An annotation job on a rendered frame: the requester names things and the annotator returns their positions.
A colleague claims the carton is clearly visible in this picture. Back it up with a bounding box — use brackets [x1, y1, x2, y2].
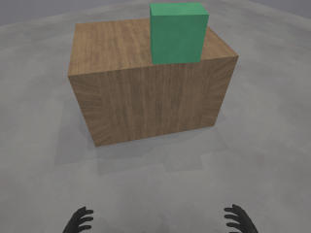
[150, 2, 209, 64]

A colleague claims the pedestal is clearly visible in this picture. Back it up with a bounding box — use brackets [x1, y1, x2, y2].
[67, 17, 239, 148]

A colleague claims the right robot hand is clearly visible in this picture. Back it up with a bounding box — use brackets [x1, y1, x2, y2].
[224, 204, 259, 233]

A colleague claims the left robot hand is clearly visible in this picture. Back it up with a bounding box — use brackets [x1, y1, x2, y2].
[62, 206, 94, 233]

